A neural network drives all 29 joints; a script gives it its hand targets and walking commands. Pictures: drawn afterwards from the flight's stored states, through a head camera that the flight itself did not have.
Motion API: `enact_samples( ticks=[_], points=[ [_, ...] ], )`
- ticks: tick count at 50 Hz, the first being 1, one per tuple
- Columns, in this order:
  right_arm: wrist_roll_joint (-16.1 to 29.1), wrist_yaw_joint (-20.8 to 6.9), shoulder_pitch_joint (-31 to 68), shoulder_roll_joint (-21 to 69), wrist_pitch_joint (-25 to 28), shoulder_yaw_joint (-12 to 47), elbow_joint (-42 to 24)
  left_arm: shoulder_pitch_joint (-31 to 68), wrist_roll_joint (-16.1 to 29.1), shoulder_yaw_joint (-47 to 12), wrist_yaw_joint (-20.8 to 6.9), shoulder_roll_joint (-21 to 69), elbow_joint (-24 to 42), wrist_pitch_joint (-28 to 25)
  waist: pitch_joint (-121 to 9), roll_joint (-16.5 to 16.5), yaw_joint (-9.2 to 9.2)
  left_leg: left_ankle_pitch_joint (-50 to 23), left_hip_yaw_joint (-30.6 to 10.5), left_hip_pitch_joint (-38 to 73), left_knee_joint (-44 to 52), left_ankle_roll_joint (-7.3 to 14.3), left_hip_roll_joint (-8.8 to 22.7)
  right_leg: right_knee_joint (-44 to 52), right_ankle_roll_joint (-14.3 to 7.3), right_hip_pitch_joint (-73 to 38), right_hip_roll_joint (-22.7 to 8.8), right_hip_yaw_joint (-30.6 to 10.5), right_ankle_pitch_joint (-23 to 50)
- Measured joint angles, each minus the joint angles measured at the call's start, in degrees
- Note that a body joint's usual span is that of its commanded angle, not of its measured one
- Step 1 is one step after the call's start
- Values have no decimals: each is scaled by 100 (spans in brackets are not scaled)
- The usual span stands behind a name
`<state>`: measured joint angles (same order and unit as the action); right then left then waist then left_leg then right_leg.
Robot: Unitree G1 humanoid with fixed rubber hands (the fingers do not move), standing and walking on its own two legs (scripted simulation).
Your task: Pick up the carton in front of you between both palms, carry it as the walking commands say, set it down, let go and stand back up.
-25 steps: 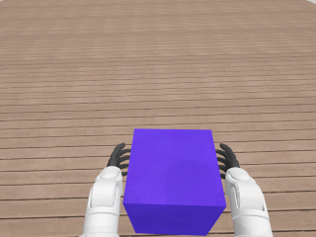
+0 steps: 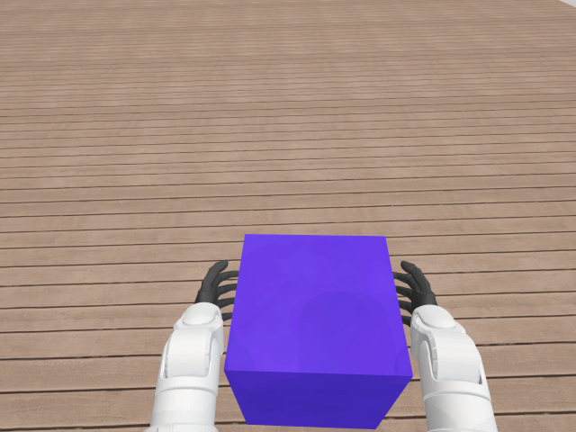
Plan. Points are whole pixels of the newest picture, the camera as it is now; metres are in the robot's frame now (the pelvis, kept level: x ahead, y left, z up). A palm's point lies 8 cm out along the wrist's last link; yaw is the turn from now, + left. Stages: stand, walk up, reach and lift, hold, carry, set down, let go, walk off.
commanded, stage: carry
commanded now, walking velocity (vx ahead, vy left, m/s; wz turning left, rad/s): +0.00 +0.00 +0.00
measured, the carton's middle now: (312, 335) +0.29 +0.00 -0.04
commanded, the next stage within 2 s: hold in 0.20 s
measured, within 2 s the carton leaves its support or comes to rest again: neither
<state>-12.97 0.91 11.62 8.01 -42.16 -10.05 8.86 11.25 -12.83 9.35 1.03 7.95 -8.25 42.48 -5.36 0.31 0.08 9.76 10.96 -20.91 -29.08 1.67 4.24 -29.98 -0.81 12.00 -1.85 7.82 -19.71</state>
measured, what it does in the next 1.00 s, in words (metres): shifts its weight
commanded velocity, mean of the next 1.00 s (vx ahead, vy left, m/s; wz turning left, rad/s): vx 0.00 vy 0.00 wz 0.00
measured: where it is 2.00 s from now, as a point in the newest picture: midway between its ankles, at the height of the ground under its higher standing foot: outside the picture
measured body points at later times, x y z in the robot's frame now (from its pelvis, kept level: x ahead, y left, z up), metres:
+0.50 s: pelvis -0.02 +0.00 +0.01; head -0.04 +0.02 +0.46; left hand +0.29 +0.11 +0.03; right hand +0.25 -0.19 +0.04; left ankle +0.06 +0.12 -0.73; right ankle -0.04 -0.10 -0.73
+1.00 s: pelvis -0.05 +0.04 -0.03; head +0.04 +0.03 +0.41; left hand +0.35 +0.10 -0.04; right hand +0.29 -0.20 -0.04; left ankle +0.06 +0.11 -0.73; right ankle -0.04 -0.10 -0.73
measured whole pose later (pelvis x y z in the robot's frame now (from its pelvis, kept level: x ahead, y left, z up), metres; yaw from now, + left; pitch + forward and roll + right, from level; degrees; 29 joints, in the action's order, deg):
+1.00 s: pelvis -0.05 +0.04 -0.03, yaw -11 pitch +4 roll +0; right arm -26.8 -4.9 37.4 8.0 -22.0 -33.1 36.9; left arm 37.0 -25.1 30.6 -0.3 11.7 -34.2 24.1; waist 6.8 1.8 0.2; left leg 12.9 0.7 -32.8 -41.5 1.8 -2.1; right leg -45.0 0.7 29.2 1.4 -4.7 -20.0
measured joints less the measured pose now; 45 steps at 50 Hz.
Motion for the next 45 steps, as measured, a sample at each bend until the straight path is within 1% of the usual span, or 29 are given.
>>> enact_samples(
  ticks=[10,11,12,13,15,17,18,19,23,29,32,33,38,42,45],
  points=[
    [-4,-2,4,1,-1,-3,4,6,-5,1,-1,1,-6,2,-9,0,-6,-27,-3,-35,-5,-13,19,-36,-22,51,16,0,6],
    [-3,-11,11,4,33,-11,14,12,-14,5,0,5,19,-5,129,29,-11,-54,3,109,67,-6,-5,3,-30,-75,5,-8,18],
    [0,-26,13,7,76,5,11,-18,-23,-3,2,-1,92,-12,306,53,-70,-230,-186,323,198,-12,-94,70,-15,-227,22,-87,70],
    [-18,-44,8,7,131,48,24,-67,-28,-12,6,-9,179,-17,461,88,-114,-154,-357,517,315,-35,-174,168,-40,-375,55,-205,115],
    [-35,-76,-5,3,203,91,53,-152,-24,-37,25,-23,282,-27,689,102,-137,-357,-669,813,517,-135,-260,389,-67,-634,123,-340,260],
    [-37,-80,-26,-2,246,105,88,-188,-20,-49,33,-27,275,-54,825,108,-106,-202,-844,1032,641,-176,-289,558,-70,-815,187,-454,371],
    [-32,-81,-37,-5,255,89,90,-178,-23,-61,37,-25,248,-65,880,114,-73,-288,-892,1095,680,-249,-294,612,-67,-881,203,-490,412],
    [-22,-81,-47,-6,259,66,88,-166,-32,-77,38,-23,217,-76,919,111,-55,-260,-949,1162,706,-242,-302,644,-63,-927,226,-537,444],
    [5,-82,-50,-8,286,-56,129,-38,-92,-99,27,-4,39,-101,992,148,18,-277,-867,1297,723,-200,-277,623,-47,-1000,252,-661,483],
    [-23,-95,118,22,338,-200,371,129,-178,15,6,24,-164,-116,1006,197,-9,-297,-758,1357,697,-159,-291,480,-20,-969,231,-776,478],
    [-136,-144,383,76,412,-385,677,323,-227,225,-15,61,-378,-168,1044,193,-41,-284,-815,1310,589,-161,-351,372,-5,-908,219,-825,467],
    [-197,-170,511,107,456,-492,821,424,-251,341,-29,83,-490,-204,1060,183,-51,-263,-861,1277,527,-126,-384,317,-4,-870,224,-851,456],
    [-659,-339,1315,234,849,-1273,1724,1176,-499,1144,-99,256,-1276,-532,1154,156,-70,-20,-1096,986,50,-92,-560,-122,-28,-545,257,-1021,303],
    [-1113,-474,1989,195,1204,-1926,2409,1881,-812,1681,-111,311,-2002,-875,1208,135,-8,146,-1156,568,-387,-59,-640,-564,-33,-99,292,-1136,149],
    [-1365,-551,2312,132,1446,-2240,2678,2288,-1064,1972,-130,345,-2399,-1165,1204,143,37,228,-1108,49,-700,-7,-655,-910,19,444,294,-1187,57]
  ],
)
